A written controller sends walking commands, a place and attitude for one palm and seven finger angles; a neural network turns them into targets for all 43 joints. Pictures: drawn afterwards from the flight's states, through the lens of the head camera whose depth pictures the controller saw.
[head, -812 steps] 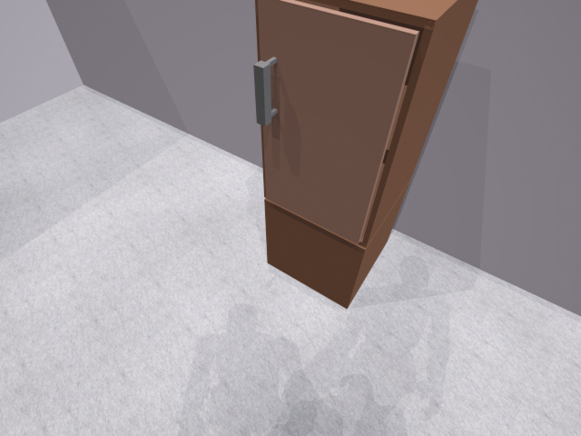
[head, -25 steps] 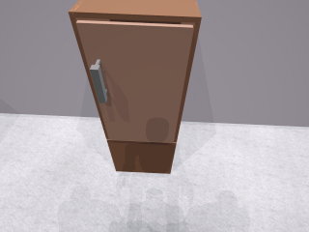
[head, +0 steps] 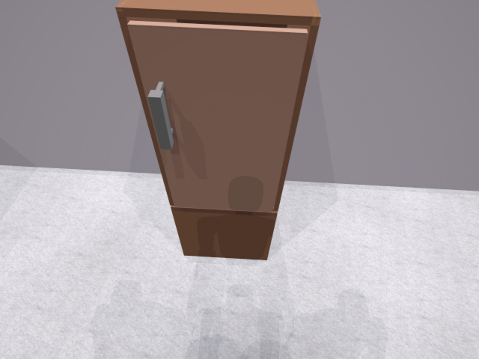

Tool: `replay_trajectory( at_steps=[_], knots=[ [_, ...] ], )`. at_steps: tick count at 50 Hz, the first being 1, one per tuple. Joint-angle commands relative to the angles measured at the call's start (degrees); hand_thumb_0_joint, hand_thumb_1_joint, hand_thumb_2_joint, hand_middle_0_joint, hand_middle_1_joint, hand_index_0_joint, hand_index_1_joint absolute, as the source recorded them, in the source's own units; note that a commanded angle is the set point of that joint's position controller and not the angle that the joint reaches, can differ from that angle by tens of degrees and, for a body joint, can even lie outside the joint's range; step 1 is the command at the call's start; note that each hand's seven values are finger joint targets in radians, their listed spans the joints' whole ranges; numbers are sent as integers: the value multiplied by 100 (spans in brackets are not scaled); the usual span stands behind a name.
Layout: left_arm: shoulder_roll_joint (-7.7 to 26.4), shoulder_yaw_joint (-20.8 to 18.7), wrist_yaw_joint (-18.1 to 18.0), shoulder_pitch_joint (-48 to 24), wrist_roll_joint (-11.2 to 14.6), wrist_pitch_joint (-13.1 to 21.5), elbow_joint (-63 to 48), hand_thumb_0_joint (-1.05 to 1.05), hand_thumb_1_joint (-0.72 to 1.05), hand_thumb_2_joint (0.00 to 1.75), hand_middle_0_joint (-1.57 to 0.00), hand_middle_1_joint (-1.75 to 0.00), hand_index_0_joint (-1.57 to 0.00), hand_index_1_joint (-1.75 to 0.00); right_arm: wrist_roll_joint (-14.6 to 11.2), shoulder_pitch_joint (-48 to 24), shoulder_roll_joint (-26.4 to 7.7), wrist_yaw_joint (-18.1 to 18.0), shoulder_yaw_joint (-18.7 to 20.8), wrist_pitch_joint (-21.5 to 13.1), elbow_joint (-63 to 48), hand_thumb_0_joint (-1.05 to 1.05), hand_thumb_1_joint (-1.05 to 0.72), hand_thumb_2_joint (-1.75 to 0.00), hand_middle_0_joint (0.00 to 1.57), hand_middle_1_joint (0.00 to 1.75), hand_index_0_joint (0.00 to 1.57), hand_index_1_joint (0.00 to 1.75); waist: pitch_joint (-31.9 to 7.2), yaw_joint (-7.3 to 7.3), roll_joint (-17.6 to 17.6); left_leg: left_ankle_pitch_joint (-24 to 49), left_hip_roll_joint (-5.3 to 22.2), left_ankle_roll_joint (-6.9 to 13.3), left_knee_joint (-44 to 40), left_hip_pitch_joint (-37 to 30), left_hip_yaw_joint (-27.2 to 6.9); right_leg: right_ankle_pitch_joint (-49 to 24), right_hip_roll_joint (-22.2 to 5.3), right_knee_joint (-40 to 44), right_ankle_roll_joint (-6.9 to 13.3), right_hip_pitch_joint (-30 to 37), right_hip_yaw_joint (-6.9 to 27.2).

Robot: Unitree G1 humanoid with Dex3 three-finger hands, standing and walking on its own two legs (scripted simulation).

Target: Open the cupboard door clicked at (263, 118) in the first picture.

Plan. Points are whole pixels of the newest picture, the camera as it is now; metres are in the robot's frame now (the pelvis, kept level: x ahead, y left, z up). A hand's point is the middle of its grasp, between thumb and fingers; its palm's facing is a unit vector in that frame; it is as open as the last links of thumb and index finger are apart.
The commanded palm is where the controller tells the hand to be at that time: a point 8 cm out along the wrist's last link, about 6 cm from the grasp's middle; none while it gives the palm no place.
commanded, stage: look again from close up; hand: left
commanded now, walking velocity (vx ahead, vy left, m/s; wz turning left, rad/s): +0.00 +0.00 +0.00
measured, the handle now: (163, 116) +0.59 +0.22 +0.06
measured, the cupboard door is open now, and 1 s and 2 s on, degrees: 0 0 0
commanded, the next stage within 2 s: shuffle to correct the standing spot in 0.40 s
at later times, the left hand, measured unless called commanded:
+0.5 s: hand out of the picture -0.01 +0.17 -0.17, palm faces +0.05 -0.98 -0.20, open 7.3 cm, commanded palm none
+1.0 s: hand out of the picture +0.01 +0.15 -0.18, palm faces +0.08 -0.98 -0.16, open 7.4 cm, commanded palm none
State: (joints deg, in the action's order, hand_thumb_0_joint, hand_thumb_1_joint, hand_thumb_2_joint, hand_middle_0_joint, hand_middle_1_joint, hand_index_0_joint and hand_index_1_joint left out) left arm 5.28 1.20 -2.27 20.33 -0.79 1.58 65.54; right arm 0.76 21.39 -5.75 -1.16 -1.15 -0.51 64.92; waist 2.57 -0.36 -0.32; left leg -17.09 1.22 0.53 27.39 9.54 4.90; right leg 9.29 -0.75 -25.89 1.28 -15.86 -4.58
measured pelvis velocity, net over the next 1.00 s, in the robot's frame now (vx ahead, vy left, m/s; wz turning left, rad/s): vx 0.04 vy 0.00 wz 0.00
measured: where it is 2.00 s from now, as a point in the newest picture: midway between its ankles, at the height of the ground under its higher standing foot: outside the picture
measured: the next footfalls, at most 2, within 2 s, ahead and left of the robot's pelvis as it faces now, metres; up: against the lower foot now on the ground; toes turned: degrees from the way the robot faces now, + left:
none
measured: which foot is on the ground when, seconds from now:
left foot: down 0.00-1.00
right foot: down 0.00-1.00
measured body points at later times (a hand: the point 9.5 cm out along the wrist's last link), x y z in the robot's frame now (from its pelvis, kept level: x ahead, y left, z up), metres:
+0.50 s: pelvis -0.01 +0.00 +0.00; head -0.02 -0.01 +0.45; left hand -0.01 +0.23 -0.15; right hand -0.03 -0.21 -0.17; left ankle -0.03 +0.11 -0.74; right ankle +0.05 -0.11 -0.74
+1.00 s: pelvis +0.04 +0.00 -0.01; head +0.05 -0.01 +0.44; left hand +0.01 +0.21 -0.17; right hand -0.01 -0.20 -0.17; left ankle -0.03 +0.11 -0.74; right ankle +0.05 -0.11 -0.74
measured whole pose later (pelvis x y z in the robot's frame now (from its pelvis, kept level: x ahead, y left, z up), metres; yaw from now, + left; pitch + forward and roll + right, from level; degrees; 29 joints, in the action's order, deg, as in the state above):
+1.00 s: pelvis +0.04 +0.00 -0.01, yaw +0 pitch +0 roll +0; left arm 5.7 -2.1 -0.2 22.5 -1.5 2.1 62.2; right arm 1.3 24.3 -6.9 -1.2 0.0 -2.6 62.8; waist 0.1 -0.3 1.0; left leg -23.6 0.6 0.9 32.1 8.3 4.6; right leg 18.4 -1.0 -35.6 1.4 -17.0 -3.4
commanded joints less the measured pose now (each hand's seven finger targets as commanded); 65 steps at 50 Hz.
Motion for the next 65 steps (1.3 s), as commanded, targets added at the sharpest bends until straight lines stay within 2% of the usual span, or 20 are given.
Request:
replay_trajectory(
  at_steps=[1, 5, 8, 25, 30, 34, 41, 46, 48, 49, 51, 52, 53, 54, 55, 56, 57, 58, 61, 65],
  knots=[
    [774, -142, -68, 326, -11, 47, -184, 0, 90, 90, -20, -30, -20, -30, -30, 507, -444, -98, 129, -187, -420, 0, -90, -90, 20, 30, 20, 30, -788, 168, 271, 772, 457, 52, -194, 312, -550, -595, -709, -95, 250, 680, 691],
    [534, -128, -10, 156, -17, -12, -258, 0, 90, 90, -20, -30, -20, -30, 7, 380, -539, -93, 153, -151, -521, 0, -90, -90, 20, 30, 20, 30, 284, 113, -3, 133, 501, 155, -683, 937, -769, 367, -504, 71, 134, 168, 617],
    [544, -130, -2, 203, -23, -22, -278, 0, 90, 90, -20, -30, -20, -30, 8, 363, -551, -72, 158, -135, -569, 0, -90, -90, 20, 30, 20, 30, 621, 73, -30, -355, 461, 175, -915, 1205, -830, 504, -463, 120, 114, 127, 628],
    [699, -192, 11, 90, 13, 12, -403, 0, 90, 90, -20, -30, -20, -30, 14, 308, -653, -68, 133, -172, -393, 0, -90, -90, 20, 30, 20, 30, 234, 53, 1, 187, 405, 136, -981, 716, -665, 13, -591, 373, 105, 526, 707],
    [768, -289, 58, 213, -54, -58, -435, 0, 90, 90, -20, -30, -20, -30, 86, 394, -671, -28, 158, -51, -336, 0, -90, -90, 20, 30, 20, 30, 518, 15, -122, -1464, 254, 205, -771, 1096, -565, 2147, -594, 560, 205, 126, 961],
    [775, -358, 88, 278, -55, -57, -500, 0, 90, 90, -20, -30, -20, -30, 100, 513, -577, -11, 170, -54, -352, 0, -90, -90, 20, 30, 20, 30, 622, 37, -182, -1505, 171, 254, -533, 1089, -508, 2560, -631, 573, 338, -186, 1162],
    [593, -394, 158, 393, -66, 18, -586, 0, 90, 90, -20, -30, -20, -30, 73, 580, -630, -24, 213, -186, -400, 0, -90, -90, 20, 30, 20, 30, 706, 0, 263, -1622, 463, 405, -842, 1126, -843, 1982, -392, -28, 399, -212, 879],
    [470, -387, 176, 527, -78, 108, -560, 0, 90, 90, -20, -30, -20, -30, 29, 591, -660, -50, 233, -291, -426, 0, -90, -90, 20, 30, 20, 30, 611, -47, 258, -622, 629, 498, -713, 973, -854, 845, -282, -496, 391, 69, 617],
    [540, -417, 158, 719, -79, 141, -489, 0, 90, 90, -20, -30, -20, -30, 13, 548, -570, -55, 220, -329, -448, 0, -90, -90, 20, 30, 20, 30, 452, -116, -86, -6, 411, 430, -203, 1101, -560, 346, -455, -412, 479, 505, 847],
    [635, -453, 139, 910, -77, 167, -414, 0, 90, 90, -20, -30, -20, -30, 10, 484, -516, -51, 207, -347, -481, 0, -90, -90, 20, 30, 20, 30, 347, -179, -502, 115, 159, 327, 339, 1325, -243, 17, -710, -232, 588, 861, 1198],
    [901, -534, 58, 1296, -53, 185, -239, 0, 90, 90, -20, -30, -20, -30, 10, 297, -295, -52, 163, -324, -565, 0, -90, -90, 20, 30, 20, 30, 117, -226, -1312, -565, -134, 108, 1262, 1744, 147, -1284, -1561, 318, 998, 1387, 2153],
    [849, -530, 17, 1231, -68, 178, -250, 0, 90, 90, -20, -30, -20, -30, -2, 102, -258, -67, 142, -301, -613, 0, -90, -90, 20, 30, 20, 30, 126, -239, -1151, -968, -62, 63, 1255, 1676, -31, -2258, -1664, 325, 1146, 1355, 2166],
    [819, -509, -17, 975, -77, 152, -301, 0, 90, 90, -20, -30, -20, -30, -29, 190, -192, -79, 135, -280, -577, 0, -90, -90, 20, 30, 20, 30, 55, -91, -898, -814, 28, 34, 798, 1365, -94, -2860, -1612, 108, 1116, 1258, 1840],
    [734, -458, -29, 609, -60, 102, -394, 0, 90, 90, -20, -30, -20, -30, -58, 324, -127, -77, 113, -273, -435, 0, -90, -90, 20, 30, 20, 30, 19, 60, -634, -180, 96, 10, -55, 705, -143, -3070, -1352, -170, 856, 882, 1353],
    [593, -411, -39, 367, -24, 65, -468, 0, 90, 90, -20, -30, -20, -30, -62, 640, -203, -86, 123, -304, -244, 0, -90, -90, 20, 30, 20, 30, -189, 191, -310, 1632, 265, 30, -621, 15, -353, -2818, -804, -670, 491, 672, 817],
    [396, -335, -36, 378, 21, 60, -515, 0, 90, 90, -20, -30, -20, -30, -19, 760, -523, -145, 189, -350, -156, 0, -90, -90, 20, 30, 20, 30, -374, 139, 458, 4306, 788, 155, -272, -563, -639, -1929, -436, -871, 150, 355, 403],
    [363, -310, -75, 402, 47, 43, -514, 0, 90, 90, -20, -30, -20, -30, -22, 668, -698, -198, 207, -317, -164, 0, -90, -90, 20, 30, 20, 30, -514, 67, 705, 5779, 1150, 338, -111, -808, -733, -599, -292, -669, 7, 274, 254],
    [475, -326, -99, 300, 23, -8, -524, 0, 90, 90, -20, -30, -20, -30, -56, 477, -783, -222, 221, -281, -185, 0, -90, -90, 20, 30, 20, 30, -254, 63, 1169, 6762, 1190, 370, -84, -964, -692, -156, -247, -641, -50, 113, 207],
    [517, -356, -102, 242, 4, -99, -584, 0, 90, 90, -20, -30, -20, -30, -63, 340, -825, -268, 289, -161, -246, 0, -90, -90, 20, 30, 20, 30, 45, 50, 822, 7422, 1150, 348, 22, -1278, -681, 449, -179, -477, -89, -240, 62],
    [688, -451, -75, 277, -39, -172, -710, 0, 90, 90, -20, -30, -20, -30, -44, 102, -917, -286, 422, -53, -487, 0, -90, -90, 20, 30, 20, 30, 4, 6, 546, 6315, 959, 343, 188, -985, -516, -896, -299, -497, -58, 42, 111]
  ],
)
